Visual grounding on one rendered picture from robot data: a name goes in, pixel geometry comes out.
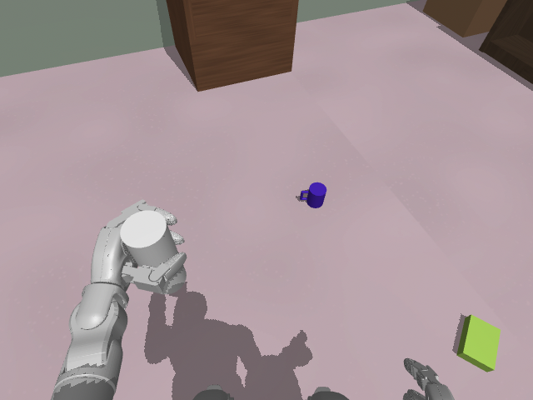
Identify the right robot hand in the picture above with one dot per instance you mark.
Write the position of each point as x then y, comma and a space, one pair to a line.
428, 381

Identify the left robot arm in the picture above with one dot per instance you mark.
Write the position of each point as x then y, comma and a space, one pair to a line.
91, 368

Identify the bookshelf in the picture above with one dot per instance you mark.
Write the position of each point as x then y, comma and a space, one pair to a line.
510, 40

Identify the left robot hand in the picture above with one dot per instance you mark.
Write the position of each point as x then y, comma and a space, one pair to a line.
113, 263

